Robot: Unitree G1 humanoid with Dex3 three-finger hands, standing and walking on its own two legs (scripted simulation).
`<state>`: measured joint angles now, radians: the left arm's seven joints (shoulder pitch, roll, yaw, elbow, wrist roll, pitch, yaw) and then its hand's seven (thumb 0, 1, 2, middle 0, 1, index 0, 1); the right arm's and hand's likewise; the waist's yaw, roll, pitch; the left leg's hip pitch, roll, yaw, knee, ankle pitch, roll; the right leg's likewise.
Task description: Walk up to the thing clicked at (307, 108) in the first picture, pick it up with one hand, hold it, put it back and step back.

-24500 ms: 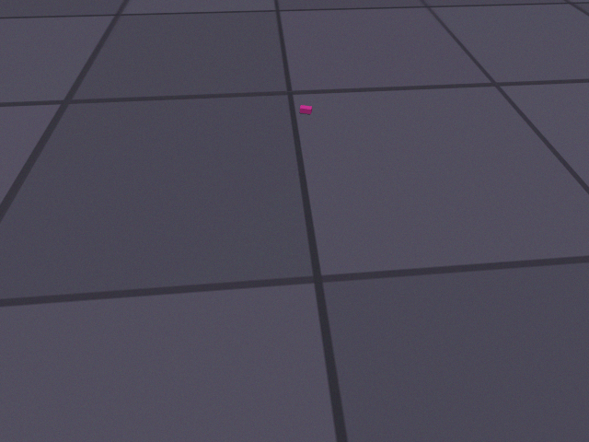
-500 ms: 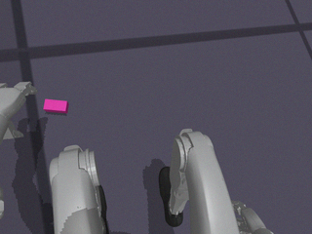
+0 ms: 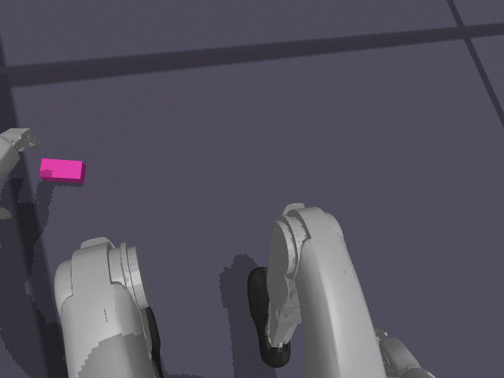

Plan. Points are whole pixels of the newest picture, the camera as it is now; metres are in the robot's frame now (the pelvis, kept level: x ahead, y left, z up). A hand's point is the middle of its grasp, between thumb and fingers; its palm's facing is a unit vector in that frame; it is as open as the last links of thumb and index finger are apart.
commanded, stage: rise first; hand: left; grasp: from above
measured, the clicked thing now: (63, 171) +0.48 +0.27 -0.30
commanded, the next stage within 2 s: approach in 0.44 s
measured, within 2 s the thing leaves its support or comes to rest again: neither
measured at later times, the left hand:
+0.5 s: hand (5, 175) +0.44 +0.32 -0.18, palm faces -0.47 -0.01 -0.88, open 12.1 cm
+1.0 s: hand (42, 136) +0.50 +0.26 -0.17, palm faces -0.42 +0.03 -0.91, open 13.2 cm
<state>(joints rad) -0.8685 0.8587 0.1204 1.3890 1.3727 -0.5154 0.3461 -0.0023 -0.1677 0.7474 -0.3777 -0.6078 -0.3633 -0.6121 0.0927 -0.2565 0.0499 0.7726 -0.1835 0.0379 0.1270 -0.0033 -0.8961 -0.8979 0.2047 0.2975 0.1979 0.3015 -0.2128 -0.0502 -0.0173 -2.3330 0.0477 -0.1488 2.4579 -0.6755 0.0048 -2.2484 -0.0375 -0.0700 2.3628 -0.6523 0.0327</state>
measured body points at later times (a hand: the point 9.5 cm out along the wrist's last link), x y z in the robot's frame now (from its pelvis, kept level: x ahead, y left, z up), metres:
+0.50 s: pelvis +0.01 +0.00 -0.01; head +0.24 +0.08 +0.37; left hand +0.46 +0.32 -0.13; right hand +0.07 -0.28 -0.11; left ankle +0.08 +0.13 -0.28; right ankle +0.11 -0.13 -0.28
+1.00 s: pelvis +0.01 +0.00 +0.00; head +0.26 +0.08 +0.37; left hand +0.52 +0.26 -0.11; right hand +0.05 -0.28 -0.09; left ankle +0.08 +0.13 -0.28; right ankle +0.11 -0.13 -0.28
